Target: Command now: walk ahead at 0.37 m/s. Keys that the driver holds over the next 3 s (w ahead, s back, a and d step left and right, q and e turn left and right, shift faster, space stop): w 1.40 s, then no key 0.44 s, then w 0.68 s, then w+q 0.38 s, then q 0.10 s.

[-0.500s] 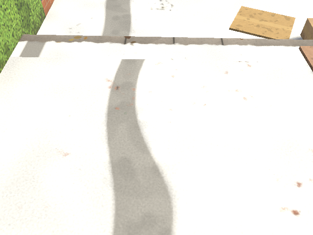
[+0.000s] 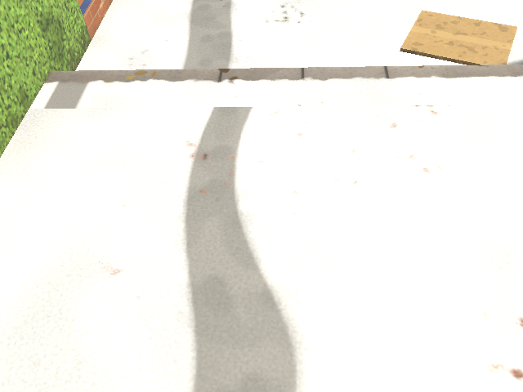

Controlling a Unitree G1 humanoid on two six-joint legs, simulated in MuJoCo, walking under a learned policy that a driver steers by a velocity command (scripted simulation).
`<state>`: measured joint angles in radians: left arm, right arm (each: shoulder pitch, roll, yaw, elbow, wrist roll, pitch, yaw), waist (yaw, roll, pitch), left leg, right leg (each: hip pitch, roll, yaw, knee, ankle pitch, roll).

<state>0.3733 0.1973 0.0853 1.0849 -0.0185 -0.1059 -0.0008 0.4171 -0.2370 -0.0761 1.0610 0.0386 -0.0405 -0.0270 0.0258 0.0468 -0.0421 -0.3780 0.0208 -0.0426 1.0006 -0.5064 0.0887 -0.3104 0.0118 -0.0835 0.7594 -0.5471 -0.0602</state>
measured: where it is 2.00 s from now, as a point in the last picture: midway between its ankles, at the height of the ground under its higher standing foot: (306, 276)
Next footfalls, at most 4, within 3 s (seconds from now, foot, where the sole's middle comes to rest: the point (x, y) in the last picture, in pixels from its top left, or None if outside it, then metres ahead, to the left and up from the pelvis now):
0.42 left None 0.37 0.08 -0.90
0.86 right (345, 364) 0.66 -0.14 -0.90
1.44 left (269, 270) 0.98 0.08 -0.90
1.86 right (340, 260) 1.02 -0.16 -0.90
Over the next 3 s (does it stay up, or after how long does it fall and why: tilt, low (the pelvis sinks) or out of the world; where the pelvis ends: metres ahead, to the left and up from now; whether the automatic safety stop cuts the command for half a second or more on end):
stays up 1.38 -0.07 -0.13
